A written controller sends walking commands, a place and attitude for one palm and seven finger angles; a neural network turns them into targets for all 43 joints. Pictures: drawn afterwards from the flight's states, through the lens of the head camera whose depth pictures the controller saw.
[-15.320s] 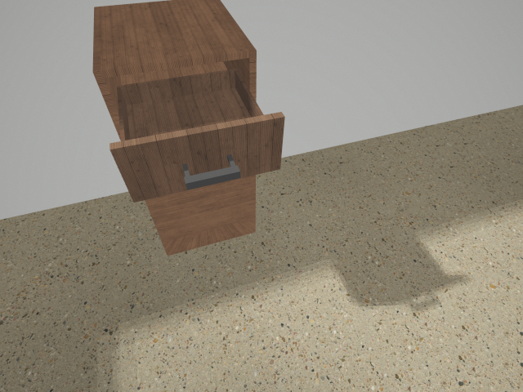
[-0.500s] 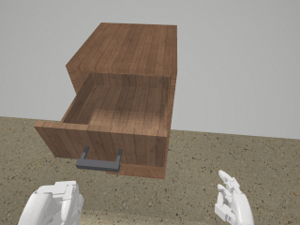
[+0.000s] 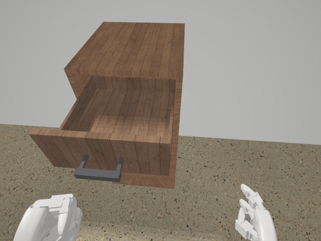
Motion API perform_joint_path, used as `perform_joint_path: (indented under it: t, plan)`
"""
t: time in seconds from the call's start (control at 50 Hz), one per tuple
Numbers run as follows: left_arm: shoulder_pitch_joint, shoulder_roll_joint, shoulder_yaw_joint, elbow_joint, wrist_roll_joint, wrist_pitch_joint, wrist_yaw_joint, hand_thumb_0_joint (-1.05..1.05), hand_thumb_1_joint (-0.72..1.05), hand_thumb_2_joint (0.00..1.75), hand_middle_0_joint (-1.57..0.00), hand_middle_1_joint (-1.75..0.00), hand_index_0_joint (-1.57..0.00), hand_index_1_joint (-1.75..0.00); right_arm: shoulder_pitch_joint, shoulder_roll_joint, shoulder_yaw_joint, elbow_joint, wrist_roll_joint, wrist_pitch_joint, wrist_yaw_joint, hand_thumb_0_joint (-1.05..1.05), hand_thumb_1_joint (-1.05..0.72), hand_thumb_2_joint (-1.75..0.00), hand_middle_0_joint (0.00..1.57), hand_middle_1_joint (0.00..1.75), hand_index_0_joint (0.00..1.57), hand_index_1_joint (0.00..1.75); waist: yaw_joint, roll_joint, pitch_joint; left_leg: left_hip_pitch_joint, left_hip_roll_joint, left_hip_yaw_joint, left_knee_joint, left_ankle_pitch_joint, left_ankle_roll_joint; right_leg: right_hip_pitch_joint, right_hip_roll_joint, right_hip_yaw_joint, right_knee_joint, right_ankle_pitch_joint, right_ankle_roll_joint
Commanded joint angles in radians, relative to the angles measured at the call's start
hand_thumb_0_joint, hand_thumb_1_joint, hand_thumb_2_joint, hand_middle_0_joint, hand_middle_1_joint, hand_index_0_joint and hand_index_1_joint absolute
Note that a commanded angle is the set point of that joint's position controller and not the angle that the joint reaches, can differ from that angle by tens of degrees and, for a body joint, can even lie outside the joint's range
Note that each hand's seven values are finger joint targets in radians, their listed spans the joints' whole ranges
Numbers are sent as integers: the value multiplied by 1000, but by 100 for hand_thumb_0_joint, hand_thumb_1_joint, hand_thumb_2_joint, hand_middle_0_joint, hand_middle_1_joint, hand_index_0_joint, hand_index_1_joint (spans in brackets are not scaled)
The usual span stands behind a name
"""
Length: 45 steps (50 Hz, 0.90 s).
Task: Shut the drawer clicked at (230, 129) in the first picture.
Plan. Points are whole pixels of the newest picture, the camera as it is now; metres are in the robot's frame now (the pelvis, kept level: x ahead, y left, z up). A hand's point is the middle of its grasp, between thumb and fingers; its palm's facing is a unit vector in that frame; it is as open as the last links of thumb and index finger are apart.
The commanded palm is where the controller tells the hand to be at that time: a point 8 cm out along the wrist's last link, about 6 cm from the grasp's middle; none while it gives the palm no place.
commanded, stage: bring the fist close to the handle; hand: left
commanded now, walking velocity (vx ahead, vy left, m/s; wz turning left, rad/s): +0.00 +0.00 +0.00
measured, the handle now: (100, 167) +0.29 +0.20 +0.02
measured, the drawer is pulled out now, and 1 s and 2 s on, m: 0.27 0.27 0.25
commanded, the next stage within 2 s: push the drawer shut in 1.22 s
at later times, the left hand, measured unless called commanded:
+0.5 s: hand (89, 215) +0.16 +0.17 +0.05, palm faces +0.02 -1.00 -0.05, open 3.3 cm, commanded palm +0.13 +0.23 +0.06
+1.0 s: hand (98, 207) +0.19 +0.17 +0.02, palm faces +0.00 -1.00 -0.04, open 3.3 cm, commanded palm +0.16 +0.23 +0.03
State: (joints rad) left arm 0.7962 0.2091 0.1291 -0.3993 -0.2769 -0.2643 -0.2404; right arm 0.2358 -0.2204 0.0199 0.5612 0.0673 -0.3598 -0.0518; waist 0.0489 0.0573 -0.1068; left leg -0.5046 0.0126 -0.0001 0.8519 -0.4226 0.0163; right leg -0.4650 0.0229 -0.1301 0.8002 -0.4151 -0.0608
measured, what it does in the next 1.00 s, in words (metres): stands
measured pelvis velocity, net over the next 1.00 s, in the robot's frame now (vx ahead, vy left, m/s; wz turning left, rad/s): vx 0.00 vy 0.01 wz -0.01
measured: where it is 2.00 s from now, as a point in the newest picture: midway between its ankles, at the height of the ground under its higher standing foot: outside the picture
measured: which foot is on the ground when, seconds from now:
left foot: down 0.00-1.00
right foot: down 0.00-1.00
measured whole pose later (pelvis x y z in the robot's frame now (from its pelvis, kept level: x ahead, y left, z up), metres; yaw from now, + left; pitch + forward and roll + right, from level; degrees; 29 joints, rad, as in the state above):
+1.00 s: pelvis +0.00 +0.01 -0.04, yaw -1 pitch +14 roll -2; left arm 0.57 0.19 0.06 -0.20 -0.21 -0.38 -0.15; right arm 0.23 -0.22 0.01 0.49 0.03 -0.17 -0.02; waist -0.01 0.03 -0.14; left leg -0.84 0.01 0.01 1.11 -0.52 0.03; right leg -0.80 0.00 -0.12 1.06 -0.51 -0.05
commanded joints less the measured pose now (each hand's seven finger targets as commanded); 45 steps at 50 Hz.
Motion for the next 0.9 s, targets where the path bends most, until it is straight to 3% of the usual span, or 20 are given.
perform_joint_path:
  t: [0.0, 0.12, 0.28, 0.36, 0.42, 0.46, 0.56, 0.6, 0.74, 0.88]
  plan:
    - [-7, 96, 64, -186, -4, -96, 3, 0, 90, 90, -140, -160, -140, -160, -111, -100, -47, -168, -6, -60, 1, 0, -90, -90, 20, 30, 20, 30, -18, -23, -20, -4, -26, -22, -98, 152, 17, 3, -30, 135, -178, 78, 37]
    - [-30, 92, 77, -111, -8, -112, 5, 0, 90, 90, -140, -160, -140, -160, -110, -103, -56, -159, -12, -36, 8, 0, -90, -90, 20, 30, 20, 30, -24, -71, -47, -47, -30, -22, -72, 180, 16, 5, -32, 131, -140, 151, 44]
    - [-59, 75, 55, -88, 2, -149, 6, 0, 90, 90, -140, -160, -140, -160, -98, -107, -65, -162, -21, -6, 15, 0, -90, -90, 20, 30, 20, 30, -34, -49, -97, -68, -29, -22, -39, 212, 19, -20, -31, 116, -84, 201, 43]
    - [-92, 80, 58, -51, 6, -167, 14, 0, 90, 90, -140, -160, -140, -160, -99, -112, -68, -162, -26, 13, 15, 0, -90, -90, 20, 30, 20, 30, -44, -69, -85, -111, -28, -27, -17, 184, 19, -59, -27, 116, -64, 156, 42]
    - [-90, 65, 40, -49, 9, -178, 16, 0, 90, 90, -140, -160, -140, -160, -90, -111, -72, -174, -26, 24, 18, 0, -90, -90, 20, 30, 20, 30, -45, -43, -125, -113, -27, -25, -4, 185, 17, -76, -26, 104, -33, 159, 41]
    - [-133, 87, 55, -31, 17, -179, 25, 0, 90, 90, -140, -160, -140, -160, -92, -115, -70, -171, -29, 37, 15, 0, -90, -90, 20, 30, 20, 30, -50, -39, -114, -135, -26, -28, 8, 170, 18, -95, -24, 109, -27, 135, 38]
    - [-176, 77, 45, 3, 19, -186, 34, 0, 90, 90, -140, -160, -140, -160, -88, -119, -69, -181, -31, 56, 11, 0, -90, -90, 20, 30, 20, 30, -54, -58, -132, -165, -21, -35, 27, 147, 16, -129, -19, 102, 4, 102, 37]
    - [-167, 56, 22, -2, 17, -185, 32, 0, 90, 90, -140, -160, -140, -160, -80, -117, -68, -193, -31, 61, 15, 0, -90, -90, 20, 30, 20, 30, -52, -36, -171, -161, -23, -34, 36, 164, 15, -130, -18, 95, 28, 130, 36]
    - [-213, 52, 1, 28, 37, -190, 61, 0, 90, 90, -140, -160, -140, -160, -72, -122, -68, -208, -38, 91, 17, 0, -90, -90, 20, 30, 20, 30, -63, -45, -164, -214, -17, -40, 68, 140, 12, -191, -14, 84, 77, 107, 36]
    - [-200, 73, 7, -30, 54, -201, 95, 0, 90, 90, -140, -160, -140, -160, -60, -120, -69, -233, -39, 125, 21, 0, -90, -90, 20, 30, 20, 30, -51, -20, -242, -210, -14, -39, 83, 174, 12, -179, -11, 82, 110, 137, 31]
